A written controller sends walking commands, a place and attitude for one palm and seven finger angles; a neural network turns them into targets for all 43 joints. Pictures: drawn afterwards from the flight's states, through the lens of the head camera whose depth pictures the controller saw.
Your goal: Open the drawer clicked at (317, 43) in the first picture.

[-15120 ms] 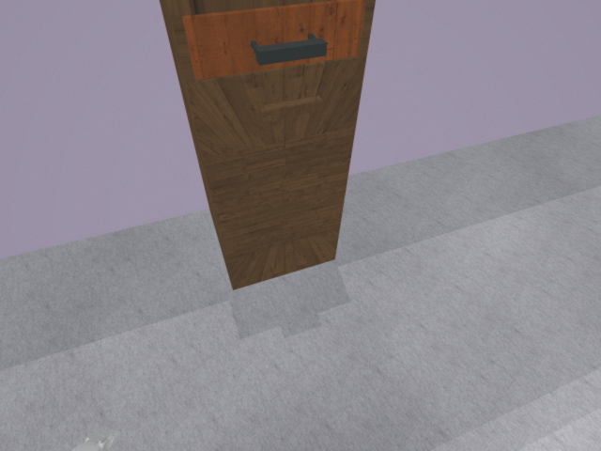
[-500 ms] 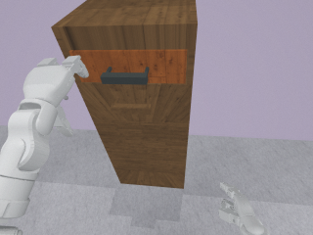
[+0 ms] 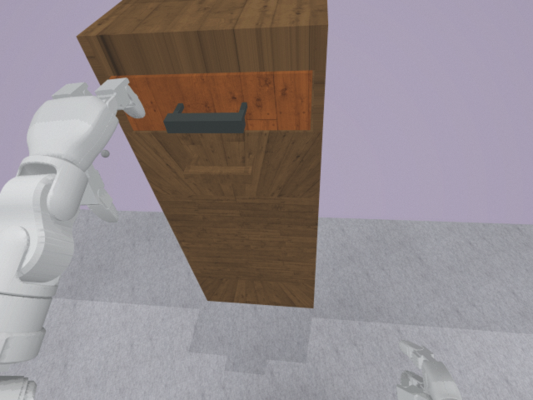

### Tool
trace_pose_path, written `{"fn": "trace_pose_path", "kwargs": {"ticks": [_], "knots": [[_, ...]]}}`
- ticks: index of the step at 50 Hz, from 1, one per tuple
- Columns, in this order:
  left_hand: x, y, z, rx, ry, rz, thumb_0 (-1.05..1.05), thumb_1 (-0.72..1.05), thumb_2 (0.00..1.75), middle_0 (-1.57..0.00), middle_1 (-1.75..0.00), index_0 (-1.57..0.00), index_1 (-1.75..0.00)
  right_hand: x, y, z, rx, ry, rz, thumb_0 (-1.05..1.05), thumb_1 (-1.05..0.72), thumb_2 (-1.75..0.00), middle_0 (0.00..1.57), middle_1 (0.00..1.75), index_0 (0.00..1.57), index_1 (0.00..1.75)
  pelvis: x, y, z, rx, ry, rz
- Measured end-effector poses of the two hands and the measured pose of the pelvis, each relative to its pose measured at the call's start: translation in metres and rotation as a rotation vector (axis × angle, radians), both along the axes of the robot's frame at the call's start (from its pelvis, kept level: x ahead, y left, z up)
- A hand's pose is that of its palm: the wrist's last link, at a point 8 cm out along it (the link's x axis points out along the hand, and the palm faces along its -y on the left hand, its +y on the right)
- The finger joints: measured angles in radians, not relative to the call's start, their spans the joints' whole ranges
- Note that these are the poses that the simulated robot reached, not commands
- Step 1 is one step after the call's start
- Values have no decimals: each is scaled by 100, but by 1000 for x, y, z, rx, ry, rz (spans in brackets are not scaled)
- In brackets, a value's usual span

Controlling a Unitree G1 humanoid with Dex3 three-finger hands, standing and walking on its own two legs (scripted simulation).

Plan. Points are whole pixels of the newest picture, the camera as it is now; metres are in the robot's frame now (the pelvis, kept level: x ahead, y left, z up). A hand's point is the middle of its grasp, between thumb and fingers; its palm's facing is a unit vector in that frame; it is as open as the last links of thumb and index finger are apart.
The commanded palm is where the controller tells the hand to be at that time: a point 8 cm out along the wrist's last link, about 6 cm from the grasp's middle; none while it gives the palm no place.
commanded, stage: move the hooked fingers above the handle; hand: left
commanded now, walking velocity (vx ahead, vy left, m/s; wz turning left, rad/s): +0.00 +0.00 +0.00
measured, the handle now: (208, 115) +0.56 +0.20 +0.14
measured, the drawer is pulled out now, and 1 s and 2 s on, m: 0.00 0.00 0.00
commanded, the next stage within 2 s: none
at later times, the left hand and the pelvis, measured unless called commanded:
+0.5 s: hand (142, 157) +0.37 +0.23 +0.20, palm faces +0.02 +0.02 -1.00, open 13.9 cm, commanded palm +0.34 +0.22 +0.27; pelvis +0.01 -0.04 +0.00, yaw +2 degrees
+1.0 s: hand (179, 150) +0.42 +0.20 +0.17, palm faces -0.04 -0.01 -1.00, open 13.9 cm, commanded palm +0.41 +0.21 +0.26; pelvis +0.04 -0.01 +0.00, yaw +1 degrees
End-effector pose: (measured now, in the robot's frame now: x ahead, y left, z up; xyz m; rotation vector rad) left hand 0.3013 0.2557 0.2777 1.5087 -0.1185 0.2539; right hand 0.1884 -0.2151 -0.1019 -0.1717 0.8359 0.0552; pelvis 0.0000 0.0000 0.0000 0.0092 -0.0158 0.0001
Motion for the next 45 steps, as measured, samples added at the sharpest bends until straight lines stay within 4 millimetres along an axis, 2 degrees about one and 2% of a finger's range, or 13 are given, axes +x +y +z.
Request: {"fn": "trace_pose_path", "kwargs": {"ticks": [3, 7, 11, 14, 17, 20, 22, 29, 33, 36, 40, 43, 45], "knots": [[1, -9, -12, -3, 70, 29, 0, -49, 30, -31, -120, -32, -121, 8, -2, 1, 18, -23, 1, 2, -90, -90, 20, 30, 20, 30, 0, -5, 0, 3, 3, 1], [-2, -37, -32, 29, 166, -48, 0, -49, 30, -31, -120, -32, -121, 21, -6, 8, 25, -76, 4, 2, -90, -90, 20, 30, 20, 30, 3, -12, -1, 6, -1, 2], [-5, -58, -31, 67, 155, -151, 0, -49, 30, -32, -120, -32, -121, 32, -11, 14, 13, -117, 7, 2, -90, -90, 20, 30, 20, 30, 7, -21, -1, 6, -11, 7], [2, -54, -16, 65, 92, -140, 1, -49, 30, -32, -120, -32, -121, 36, -16, 15, 5, -120, 6, 1, -90, -90, 20, 30, 20, 30, 8, -28, -1, 4, -14, 15], [14, -35, -3, 37, 54, -42, 1, -50, 30, -32, -120, -32, -121, 35, -24, 13, 1, -101, 1, 1, -90, -90, 20, 30, 20, 30, 9, -34, -1, 3, -7, 19], [27, -18, -2, 24, 82, 70, 1, -49, 30, -32, -120, -32, -121, 32, -33, 9, -8, -72, -5, 1, -90, -90, 20, 30, 20, 30, 9, -37, -2, 3, 7, 23], [34, -16, -9, 29, 131, 99, 0, -49, 30, -32, -120, -32, -121, 28, -39, 5, -18, -54, -12, 1, -90, -90, 20, 30, 20, 30, 11, -38, -2, 4, 16, 25], [53, -59, -44, 62, 273, -121, 0, -49, 30, -32, -120, -32, -121, 17, -52, -2, -65, -14, -61, 1, -90, -90, 20, 30, 20, 30, 20, -34, -3, 7, 25, 23], [62, -73, -35, 61, 184, -239, 0, -49, 30, -32, -120, -32, -121, 10, -53, -3, -70, 2, -92, 1, -90, -90, 20, 30, 20, 30, 25, -30, -3, 5, 33, 14], [73, -63, -16, 40, 71, -210, 1, -49, 30, -32, -120, -32, -121, 5, -50, -7, -55, 34, -105, 1, -90, -90, 20, 30, 20, 30, 27, -27, -2, 3, 44, 8], [88, -30, 1, 12, 14, -34, 1, -49, 30, -32, -120, -32, -121, 0, -42, -14, -29, 92, -101, 1, -90, -90, 20, 30, 20, 30, 29, -22, -2, 3, 65, 2], [96, -12, -7, 14, 89, 86, 1, -49, 30, -31, -120, -31, -121, -1, -36, -18, -14, 121, -95, 1, -90, -90, 20, 30, 20, 30, 30, -17, -2, 3, 78, 3], [98, -12, -20, 26, 164, 106, 0, -49, 30, -31, -120, -31, -120, 1, -31, -18, -13, 125, -90, 1, -90, -90, 20, 30, 20, 30, 31, -14, -2, 3, 82, 8]]}}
